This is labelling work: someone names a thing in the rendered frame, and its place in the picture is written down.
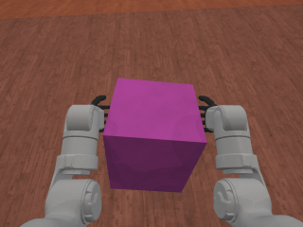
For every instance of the carton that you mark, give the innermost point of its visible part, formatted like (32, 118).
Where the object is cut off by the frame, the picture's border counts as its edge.
(153, 136)

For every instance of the right robot hand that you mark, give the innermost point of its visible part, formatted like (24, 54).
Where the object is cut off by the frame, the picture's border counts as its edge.
(211, 103)

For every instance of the robot right upper arm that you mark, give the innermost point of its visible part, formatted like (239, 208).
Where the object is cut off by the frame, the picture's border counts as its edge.
(244, 202)

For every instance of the left robot hand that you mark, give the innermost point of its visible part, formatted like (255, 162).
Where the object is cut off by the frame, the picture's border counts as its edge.
(96, 101)

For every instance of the left robot forearm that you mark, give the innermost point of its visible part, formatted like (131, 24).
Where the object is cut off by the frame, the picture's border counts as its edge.
(79, 143)

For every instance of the robot left upper arm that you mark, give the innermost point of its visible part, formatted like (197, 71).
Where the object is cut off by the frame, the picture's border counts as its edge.
(70, 203)

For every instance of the right robot forearm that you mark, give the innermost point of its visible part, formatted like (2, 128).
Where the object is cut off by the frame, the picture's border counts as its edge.
(234, 149)

